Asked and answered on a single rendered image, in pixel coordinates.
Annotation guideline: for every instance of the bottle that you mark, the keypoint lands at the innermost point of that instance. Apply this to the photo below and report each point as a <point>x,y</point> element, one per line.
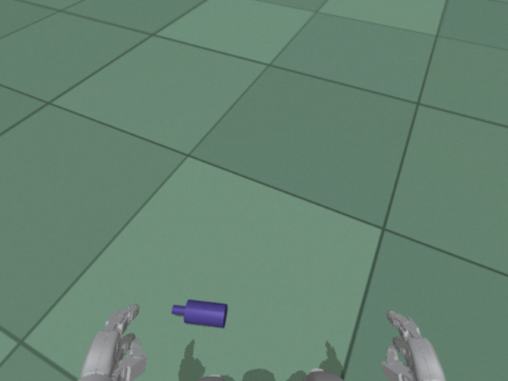
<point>202,313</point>

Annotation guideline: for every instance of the right robot hand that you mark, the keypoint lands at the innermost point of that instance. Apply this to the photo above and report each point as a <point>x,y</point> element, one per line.
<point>419,353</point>

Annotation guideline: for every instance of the left robot hand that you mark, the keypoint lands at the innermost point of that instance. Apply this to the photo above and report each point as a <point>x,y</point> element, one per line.
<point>106,351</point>

